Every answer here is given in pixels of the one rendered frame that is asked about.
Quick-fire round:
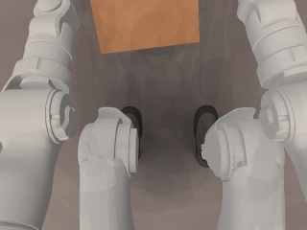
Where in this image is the left robot foot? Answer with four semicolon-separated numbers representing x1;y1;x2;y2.
121;106;142;160

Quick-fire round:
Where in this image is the robot left upper arm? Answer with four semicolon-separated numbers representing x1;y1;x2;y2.
0;88;79;230

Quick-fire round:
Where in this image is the robot right upper arm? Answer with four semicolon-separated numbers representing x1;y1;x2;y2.
258;80;307;202

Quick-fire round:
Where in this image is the robot left thigh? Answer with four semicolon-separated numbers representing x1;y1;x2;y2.
79;118;139;230

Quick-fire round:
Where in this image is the carton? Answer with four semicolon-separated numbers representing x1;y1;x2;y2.
90;0;200;55

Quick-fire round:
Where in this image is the robot left forearm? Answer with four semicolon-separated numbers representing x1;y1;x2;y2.
0;0;81;95

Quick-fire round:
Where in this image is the robot right forearm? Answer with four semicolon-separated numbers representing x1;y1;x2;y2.
236;0;307;90

